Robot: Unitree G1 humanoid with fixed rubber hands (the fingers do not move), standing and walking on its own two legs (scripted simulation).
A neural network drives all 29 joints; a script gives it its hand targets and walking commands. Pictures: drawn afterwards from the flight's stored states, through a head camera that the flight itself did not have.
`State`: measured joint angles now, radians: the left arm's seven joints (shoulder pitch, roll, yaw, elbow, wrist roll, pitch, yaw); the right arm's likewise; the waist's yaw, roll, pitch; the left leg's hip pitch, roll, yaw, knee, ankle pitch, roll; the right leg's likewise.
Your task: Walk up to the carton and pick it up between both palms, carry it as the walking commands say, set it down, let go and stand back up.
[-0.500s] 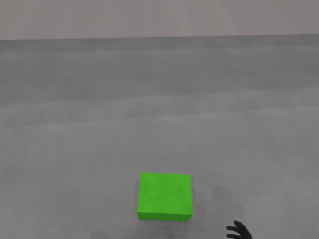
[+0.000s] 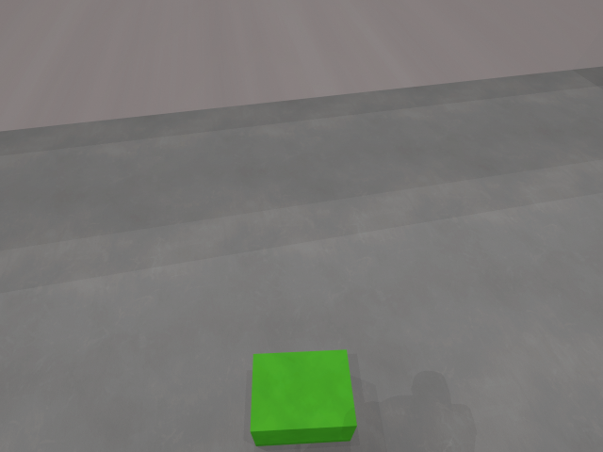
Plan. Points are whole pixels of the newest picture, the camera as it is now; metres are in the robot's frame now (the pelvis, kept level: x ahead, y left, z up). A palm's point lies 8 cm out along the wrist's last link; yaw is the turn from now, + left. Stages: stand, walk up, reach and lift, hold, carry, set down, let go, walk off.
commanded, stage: walk up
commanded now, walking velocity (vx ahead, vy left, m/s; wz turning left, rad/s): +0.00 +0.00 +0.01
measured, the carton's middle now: (301, 397) +0.40 +0.00 -0.69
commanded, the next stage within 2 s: stand in 0.48 s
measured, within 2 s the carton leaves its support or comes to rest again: neither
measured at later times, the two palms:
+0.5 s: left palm out of the picture -0.02 +0.19 -0.15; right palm out of the picture -0.02 -0.21 -0.15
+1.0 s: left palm (153, 443) +0.18 +0.22 -0.14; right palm (466, 449) +0.17 -0.23 -0.14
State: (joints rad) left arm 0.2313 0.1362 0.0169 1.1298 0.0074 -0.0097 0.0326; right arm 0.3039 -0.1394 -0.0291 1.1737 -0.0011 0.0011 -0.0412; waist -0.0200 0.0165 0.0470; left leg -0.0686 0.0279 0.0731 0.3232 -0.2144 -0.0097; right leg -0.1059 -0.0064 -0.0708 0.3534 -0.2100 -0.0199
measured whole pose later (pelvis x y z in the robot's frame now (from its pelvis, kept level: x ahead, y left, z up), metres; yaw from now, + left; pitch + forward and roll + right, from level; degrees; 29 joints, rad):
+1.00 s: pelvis +0.00 -0.01 -0.03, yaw -1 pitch +16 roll +0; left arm -0.05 0.24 -0.01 0.62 -0.10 0.64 0.02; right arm -0.09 -0.23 0.04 0.65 0.14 0.65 -0.04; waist -0.03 -0.01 -0.12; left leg -0.60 0.02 0.01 0.65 -0.32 0.00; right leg -0.62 0.00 -0.06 0.65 -0.30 -0.04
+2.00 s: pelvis -0.09 +0.00 -0.11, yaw -1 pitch +31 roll +1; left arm -0.76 0.26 0.26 0.76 -0.05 0.29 0.01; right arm -0.86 -0.35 -0.18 0.86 0.06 0.30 0.05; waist 0.03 0.00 0.03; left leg -1.27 0.02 0.00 1.08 -0.35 -0.02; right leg -1.31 -0.01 -0.05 1.07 -0.31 -0.04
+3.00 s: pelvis -0.12 +0.01 -0.27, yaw +0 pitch +47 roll +2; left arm -1.18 0.31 0.32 0.82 -0.10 0.22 0.06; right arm -1.31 -0.53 -0.26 1.02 0.10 0.20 0.10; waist 0.04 0.00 0.02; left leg -2.01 0.01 0.03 1.69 -0.50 0.00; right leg -2.05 -0.03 -0.01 1.68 -0.45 -0.03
